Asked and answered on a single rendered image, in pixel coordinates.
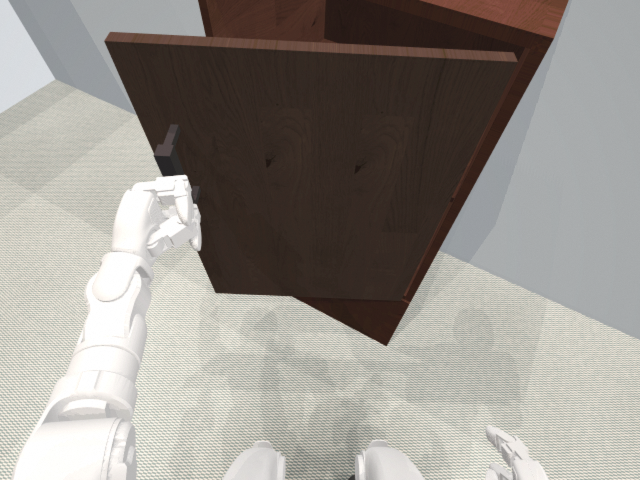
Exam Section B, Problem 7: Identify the robot right hand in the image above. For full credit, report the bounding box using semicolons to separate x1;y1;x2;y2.
485;426;549;480

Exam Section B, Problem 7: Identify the handle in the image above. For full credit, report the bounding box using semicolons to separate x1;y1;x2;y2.
154;124;201;205

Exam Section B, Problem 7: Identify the robot left thigh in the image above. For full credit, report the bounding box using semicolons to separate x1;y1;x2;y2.
222;447;286;480

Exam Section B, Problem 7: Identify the left robot forearm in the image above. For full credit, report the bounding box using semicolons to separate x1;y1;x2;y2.
11;251;154;480

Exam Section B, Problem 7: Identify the left robot upper arm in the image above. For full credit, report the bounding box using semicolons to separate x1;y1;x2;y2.
17;417;137;480

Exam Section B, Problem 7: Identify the robot left hand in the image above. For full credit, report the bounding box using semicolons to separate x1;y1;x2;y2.
111;175;202;267

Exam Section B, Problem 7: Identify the cupboard door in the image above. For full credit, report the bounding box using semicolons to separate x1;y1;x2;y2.
104;32;518;301

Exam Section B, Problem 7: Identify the left robot shin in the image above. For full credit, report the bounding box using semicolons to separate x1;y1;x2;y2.
253;441;273;449

